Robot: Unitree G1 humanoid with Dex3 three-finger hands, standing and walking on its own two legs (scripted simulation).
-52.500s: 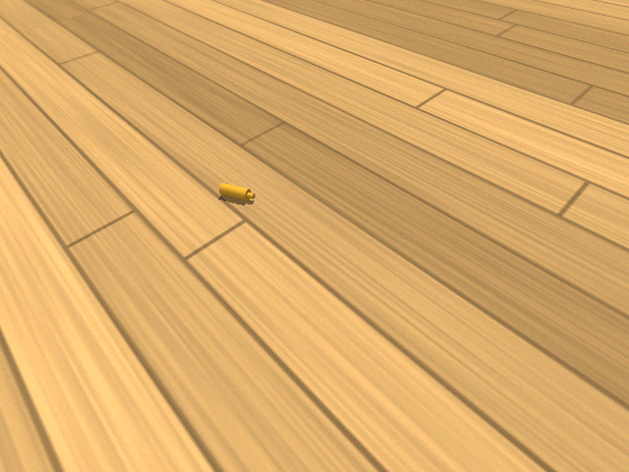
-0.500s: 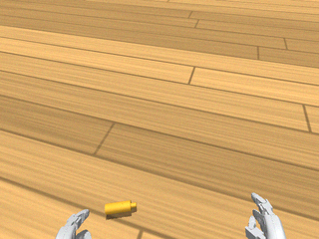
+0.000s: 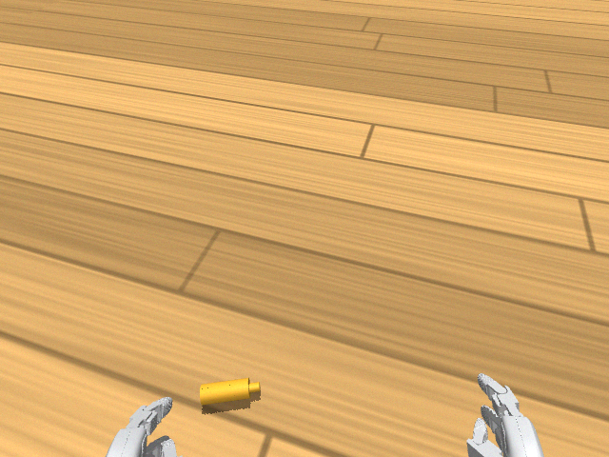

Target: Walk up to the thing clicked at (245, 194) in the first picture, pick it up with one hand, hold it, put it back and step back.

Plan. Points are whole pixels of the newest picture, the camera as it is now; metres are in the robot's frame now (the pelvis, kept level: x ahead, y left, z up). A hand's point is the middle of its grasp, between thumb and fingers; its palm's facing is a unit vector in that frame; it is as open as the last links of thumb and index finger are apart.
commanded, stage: home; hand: left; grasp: from above
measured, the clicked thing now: (231, 390) +0.46 +0.25 -0.69
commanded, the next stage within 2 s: stand in 1.38 s
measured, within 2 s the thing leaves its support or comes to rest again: neither
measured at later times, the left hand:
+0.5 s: hand out of the picture +0.16 +0.18 -0.05, palm faces +0.04 -0.98 -0.20, open 7.4 cm
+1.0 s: hand out of the picture +0.17 +0.18 -0.05, palm faces +0.04 -0.98 -0.20, open 7.4 cm
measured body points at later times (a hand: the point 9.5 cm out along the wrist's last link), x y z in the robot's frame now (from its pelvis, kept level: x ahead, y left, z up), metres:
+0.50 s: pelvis +0.00 +0.00 +0.00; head +0.02 +0.01 +0.45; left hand +0.16 +0.23 -0.03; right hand +0.16 -0.24 -0.06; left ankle +0.02 +0.13 -0.68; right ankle +0.00 -0.13 -0.68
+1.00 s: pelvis +0.01 +0.00 +0.00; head +0.03 +0.01 +0.45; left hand +0.16 +0.23 -0.03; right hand +0.16 -0.24 -0.06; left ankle +0.02 +0.13 -0.68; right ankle +0.00 -0.13 -0.68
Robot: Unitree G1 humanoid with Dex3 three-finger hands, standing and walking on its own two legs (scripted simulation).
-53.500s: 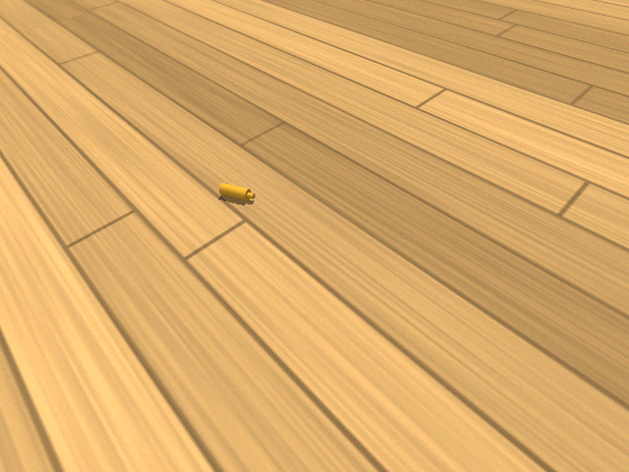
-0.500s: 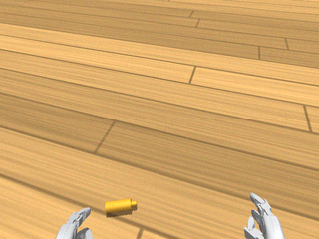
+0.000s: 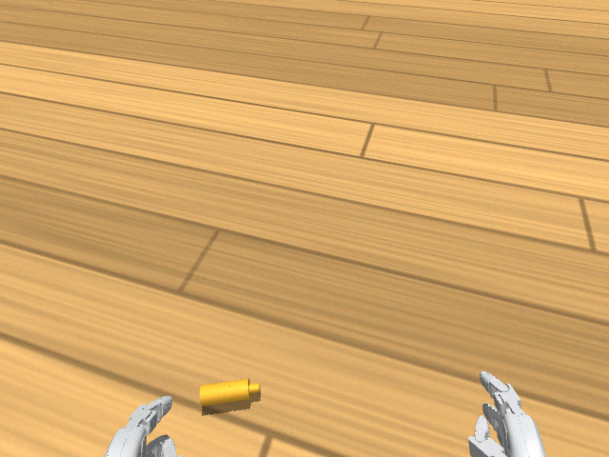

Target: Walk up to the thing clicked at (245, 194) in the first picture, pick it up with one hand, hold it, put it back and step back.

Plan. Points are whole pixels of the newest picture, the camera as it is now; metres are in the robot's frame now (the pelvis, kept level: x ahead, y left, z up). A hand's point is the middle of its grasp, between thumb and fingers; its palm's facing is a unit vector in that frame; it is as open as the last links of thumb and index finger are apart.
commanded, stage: home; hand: left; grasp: from above
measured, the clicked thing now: (230, 391) +0.46 +0.25 -0.68
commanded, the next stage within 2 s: stand in 0.38 s
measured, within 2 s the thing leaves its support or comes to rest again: neither
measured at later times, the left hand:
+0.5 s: hand out of the picture +0.17 +0.18 -0.05, palm faces +0.04 -0.97 -0.22, open 7.4 cm
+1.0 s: hand out of the picture +0.05 +0.24 -0.11, palm faces +0.04 -0.95 -0.31, open 7.4 cm
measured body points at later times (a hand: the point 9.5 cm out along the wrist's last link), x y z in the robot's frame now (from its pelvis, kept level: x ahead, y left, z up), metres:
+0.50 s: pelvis +0.01 +0.00 +0.00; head +0.03 +0.01 +0.45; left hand +0.16 +0.23 -0.03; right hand +0.17 -0.24 -0.07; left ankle +0.01 +0.12 -0.68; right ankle -0.01 -0.14 -0.68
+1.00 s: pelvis +0.00 +0.01 +0.06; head +0.01 +0.01 +0.51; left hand +0.05 +0.29 -0.08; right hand +0.08 -0.27 -0.08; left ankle +0.01 +0.12 -0.68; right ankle -0.01 -0.14 -0.68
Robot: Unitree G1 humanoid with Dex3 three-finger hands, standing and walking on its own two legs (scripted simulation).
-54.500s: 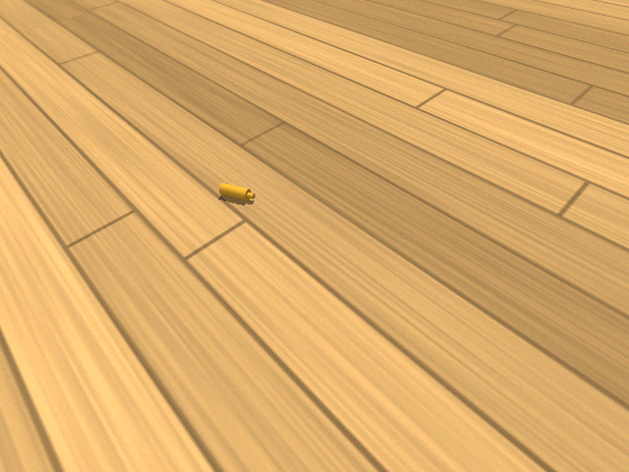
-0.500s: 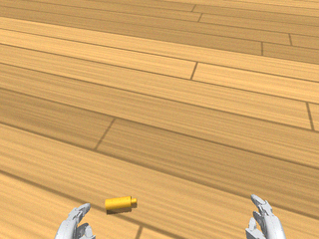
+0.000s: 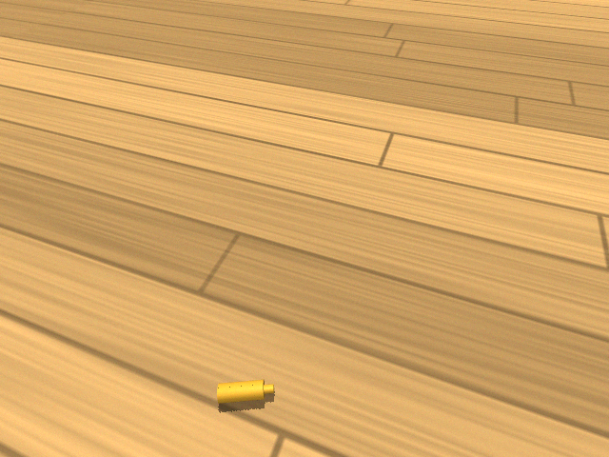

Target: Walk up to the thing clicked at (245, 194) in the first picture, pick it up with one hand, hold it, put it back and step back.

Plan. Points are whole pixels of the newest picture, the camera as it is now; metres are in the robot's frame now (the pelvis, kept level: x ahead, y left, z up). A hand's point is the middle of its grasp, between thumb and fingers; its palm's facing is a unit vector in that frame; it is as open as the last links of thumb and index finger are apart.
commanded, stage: stand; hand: left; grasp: from above
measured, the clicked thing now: (246, 390) +0.46 +0.24 -0.74
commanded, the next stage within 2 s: step back in 2.00 s
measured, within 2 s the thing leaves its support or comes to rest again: neither
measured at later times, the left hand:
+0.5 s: hand out of the picture +0.04 +0.23 -0.15, palm faces +0.03 -0.94 -0.34, open 7.4 cm
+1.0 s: hand out of the picture +0.06 +0.22 -0.15, palm faces +0.01 -0.94 -0.33, open 7.4 cm
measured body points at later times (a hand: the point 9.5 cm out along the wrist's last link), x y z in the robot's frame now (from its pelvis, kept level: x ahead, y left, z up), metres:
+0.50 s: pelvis -0.01 -0.01 +0.01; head -0.01 -0.02 +0.46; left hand +0.04 +0.28 -0.13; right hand +0.05 -0.30 -0.13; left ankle +0.01 +0.11 -0.73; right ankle -0.01 -0.15 -0.73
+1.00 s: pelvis -0.01 -0.02 +0.01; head +0.00 -0.02 +0.46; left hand +0.06 +0.27 -0.12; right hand +0.06 -0.31 -0.13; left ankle +0.01 +0.11 -0.73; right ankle -0.01 -0.15 -0.73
